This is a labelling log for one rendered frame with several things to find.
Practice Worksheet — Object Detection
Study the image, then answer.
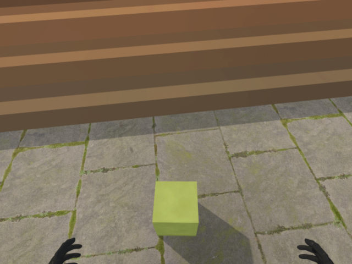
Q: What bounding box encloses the carton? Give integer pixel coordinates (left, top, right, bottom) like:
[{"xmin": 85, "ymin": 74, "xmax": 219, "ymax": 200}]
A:
[{"xmin": 152, "ymin": 181, "xmax": 199, "ymax": 236}]

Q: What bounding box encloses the left robot hand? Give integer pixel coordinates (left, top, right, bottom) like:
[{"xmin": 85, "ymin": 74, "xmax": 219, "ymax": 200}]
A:
[{"xmin": 49, "ymin": 238, "xmax": 82, "ymax": 264}]

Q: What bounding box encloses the right robot hand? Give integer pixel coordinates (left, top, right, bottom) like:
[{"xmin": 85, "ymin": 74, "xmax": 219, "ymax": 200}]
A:
[{"xmin": 297, "ymin": 238, "xmax": 334, "ymax": 264}]

